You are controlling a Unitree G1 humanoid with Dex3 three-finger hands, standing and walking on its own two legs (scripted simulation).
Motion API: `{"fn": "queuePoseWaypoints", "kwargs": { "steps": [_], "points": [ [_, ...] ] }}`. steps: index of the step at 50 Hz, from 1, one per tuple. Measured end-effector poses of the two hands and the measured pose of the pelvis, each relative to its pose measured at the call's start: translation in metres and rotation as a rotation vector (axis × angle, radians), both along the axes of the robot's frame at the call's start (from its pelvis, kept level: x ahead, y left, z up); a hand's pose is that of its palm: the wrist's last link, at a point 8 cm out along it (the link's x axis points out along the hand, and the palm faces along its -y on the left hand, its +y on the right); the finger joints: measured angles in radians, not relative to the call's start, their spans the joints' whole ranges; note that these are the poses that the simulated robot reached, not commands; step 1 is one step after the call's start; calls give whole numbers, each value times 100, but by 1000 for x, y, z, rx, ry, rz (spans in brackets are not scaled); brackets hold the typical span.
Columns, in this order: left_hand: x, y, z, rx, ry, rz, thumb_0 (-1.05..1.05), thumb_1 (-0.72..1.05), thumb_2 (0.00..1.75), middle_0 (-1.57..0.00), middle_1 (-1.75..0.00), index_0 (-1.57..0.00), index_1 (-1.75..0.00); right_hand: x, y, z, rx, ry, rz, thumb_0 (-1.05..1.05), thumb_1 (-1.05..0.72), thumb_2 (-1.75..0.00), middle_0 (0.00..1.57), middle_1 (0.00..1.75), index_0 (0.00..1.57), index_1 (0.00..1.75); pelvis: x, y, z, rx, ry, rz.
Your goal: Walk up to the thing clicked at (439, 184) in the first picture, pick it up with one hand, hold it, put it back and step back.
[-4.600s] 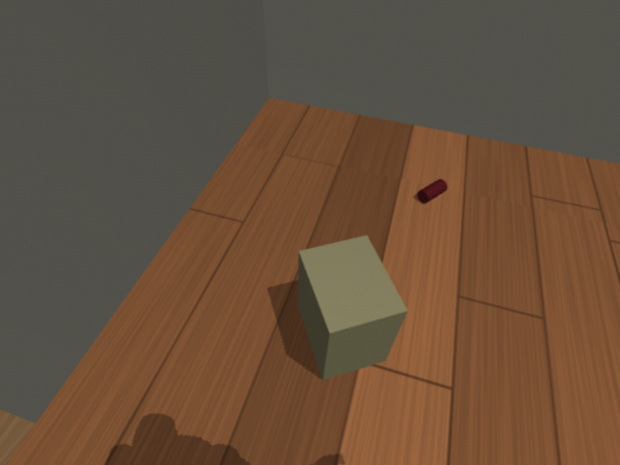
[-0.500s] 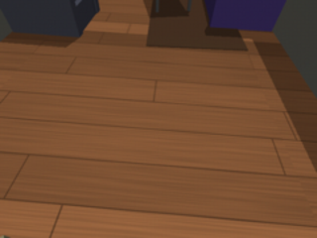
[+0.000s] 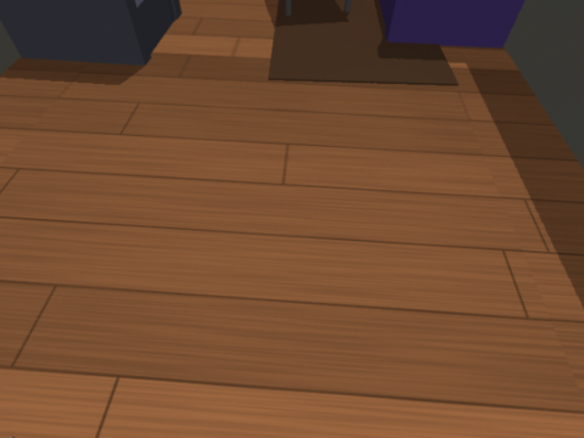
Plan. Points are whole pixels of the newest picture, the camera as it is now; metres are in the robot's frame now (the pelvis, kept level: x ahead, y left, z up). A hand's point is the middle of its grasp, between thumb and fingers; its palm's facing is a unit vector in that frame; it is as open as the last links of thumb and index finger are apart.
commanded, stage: stand
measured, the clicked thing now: out of the picture +0.37 +1.45 -0.75
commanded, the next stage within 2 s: none
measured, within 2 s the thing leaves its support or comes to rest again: neither
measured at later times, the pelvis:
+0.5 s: pelvis -0.01 +0.00 +0.00, yaw +2 degrees
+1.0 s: pelvis +0.01 +0.00 +0.00, yaw +3 degrees
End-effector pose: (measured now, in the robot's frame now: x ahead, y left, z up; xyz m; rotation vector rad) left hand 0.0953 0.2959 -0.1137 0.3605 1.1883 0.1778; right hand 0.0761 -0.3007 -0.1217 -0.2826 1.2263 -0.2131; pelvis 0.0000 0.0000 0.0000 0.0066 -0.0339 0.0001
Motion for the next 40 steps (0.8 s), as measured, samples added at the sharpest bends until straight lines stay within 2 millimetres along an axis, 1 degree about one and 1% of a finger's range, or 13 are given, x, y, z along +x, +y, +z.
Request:
{"fn": "queuePoseWaypoints", "kwargs": {
  "steps": [4, 9, 23, 28, 34, 40],
  "points": [
    [0, -1, 0, -10, -8, 7, 0, 90, 90, -20, -30, -20, -29, -1, 0, 3, -6, 0, 4, 1, -91, -90, 20, 30, 20, 29, -1, 0, 2, -2, -3, 7],
    [-7, -2, -1, -19, -5, 18, 0, 90, 90, -20, -30, -20, -29, -1, 0, 7, -13, -6, 11, 1, -91, -90, 20, 30, 20, 29, -3, 0, 3, -3, -5, 13],
    [-44, 4, -2, -17, 48, 65, 0, 90, 90, -20, -30, -20, -29, -2, 3, 6, -8, -3, 38, 1, -91, -90, 20, 30, 20, 29, -8, 0, 4, -4, -4, 29],
    [-54, 5, -2, -12, 68, 77, 0, 90, 90, -20, -30, -20, -29, -3, 4, 4, -3, 11, 43, 1, -91, -90, 20, 30, 20, 29, -7, 0, 4, -6, 0, 35],
    [-57, 6, -3, -12, 81, 82, 0, 90, 90, -20, -30, -20, -29, -3, 5, 3, -1, 27, 46, 1, -91, -90, 20, 30, 20, 29, -4, 1, 4, -6, 5, 39],
    [-50, 6, -4, -16, 70, 81, 0, 90, 90, -20, -30, -20, -29, 1, 6, 4, -4, 28, 49, 1, -91, -90, 20, 30, 20, 29, 0, 2, 4, -7, 6, 42]
  ]
}}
